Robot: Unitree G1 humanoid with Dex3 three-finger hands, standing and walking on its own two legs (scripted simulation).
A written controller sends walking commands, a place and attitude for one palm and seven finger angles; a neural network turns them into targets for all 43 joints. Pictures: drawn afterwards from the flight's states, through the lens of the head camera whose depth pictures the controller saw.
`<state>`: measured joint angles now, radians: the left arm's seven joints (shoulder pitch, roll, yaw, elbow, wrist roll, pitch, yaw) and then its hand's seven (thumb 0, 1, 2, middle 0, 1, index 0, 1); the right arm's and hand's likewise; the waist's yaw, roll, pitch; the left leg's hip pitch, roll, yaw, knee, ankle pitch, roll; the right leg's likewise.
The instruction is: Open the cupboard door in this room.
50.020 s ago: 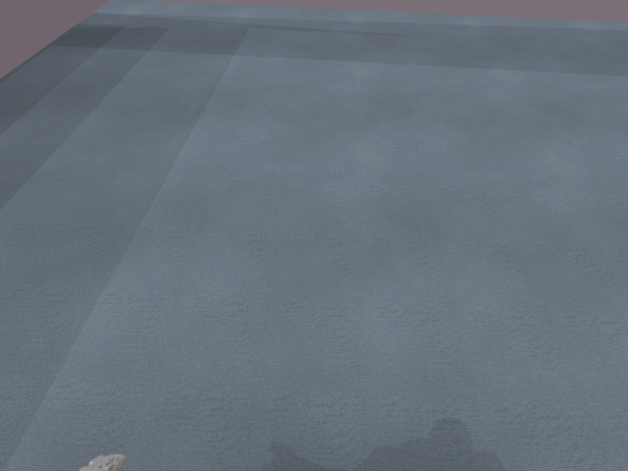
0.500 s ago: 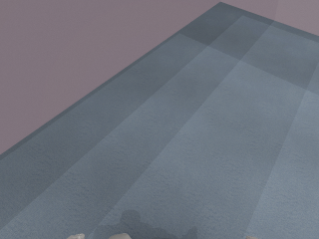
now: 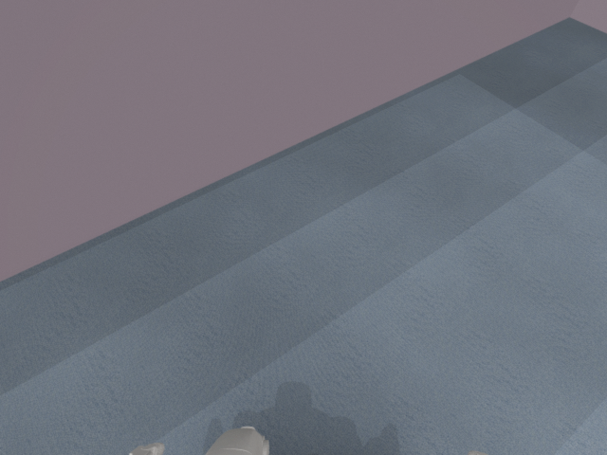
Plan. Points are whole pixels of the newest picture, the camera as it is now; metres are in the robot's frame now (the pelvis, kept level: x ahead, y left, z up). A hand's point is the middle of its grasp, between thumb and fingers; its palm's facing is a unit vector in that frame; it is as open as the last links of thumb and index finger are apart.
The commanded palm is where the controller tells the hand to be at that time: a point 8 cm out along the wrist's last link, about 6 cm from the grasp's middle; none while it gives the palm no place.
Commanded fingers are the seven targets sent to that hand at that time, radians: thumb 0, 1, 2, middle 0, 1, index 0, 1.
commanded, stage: turn to face it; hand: left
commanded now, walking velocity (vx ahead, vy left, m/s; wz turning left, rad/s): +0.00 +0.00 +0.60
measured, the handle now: out of the picture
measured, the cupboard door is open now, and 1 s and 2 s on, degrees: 46 46 46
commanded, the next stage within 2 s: none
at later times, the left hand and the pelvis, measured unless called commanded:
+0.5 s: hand out of the picture +0.07 +0.21 -0.15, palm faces +0.29 -0.91 -0.31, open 7.4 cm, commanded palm none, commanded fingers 0.00 0.90 0.90 -0.20 -0.30 -0.20 -0.30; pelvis +0.03 -0.03 -0.01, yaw +18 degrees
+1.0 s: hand out of the picture +0.00 +0.19 -0.16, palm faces +0.58 -0.77 -0.28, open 7.4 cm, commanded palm none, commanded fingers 0.00 0.90 0.90 -0.20 -0.30 -0.20 -0.30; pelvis +0.04 -0.04 +0.00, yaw +36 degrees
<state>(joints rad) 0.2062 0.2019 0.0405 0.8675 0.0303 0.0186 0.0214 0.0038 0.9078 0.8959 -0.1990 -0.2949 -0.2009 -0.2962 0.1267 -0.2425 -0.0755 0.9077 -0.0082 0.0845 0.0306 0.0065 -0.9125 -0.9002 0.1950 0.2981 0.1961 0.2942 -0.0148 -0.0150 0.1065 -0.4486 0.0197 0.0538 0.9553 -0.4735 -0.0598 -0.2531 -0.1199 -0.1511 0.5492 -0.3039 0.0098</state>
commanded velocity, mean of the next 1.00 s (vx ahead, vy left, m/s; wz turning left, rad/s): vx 0.00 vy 0.00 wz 0.60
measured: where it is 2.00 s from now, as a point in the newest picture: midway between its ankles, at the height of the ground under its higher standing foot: outside the picture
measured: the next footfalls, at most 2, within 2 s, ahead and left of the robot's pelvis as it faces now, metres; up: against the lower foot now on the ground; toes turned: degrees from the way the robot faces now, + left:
left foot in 0.12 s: +0.04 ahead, +0.12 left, +0.00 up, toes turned +10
right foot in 0.44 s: +0.10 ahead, -0.15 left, +0.00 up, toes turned +14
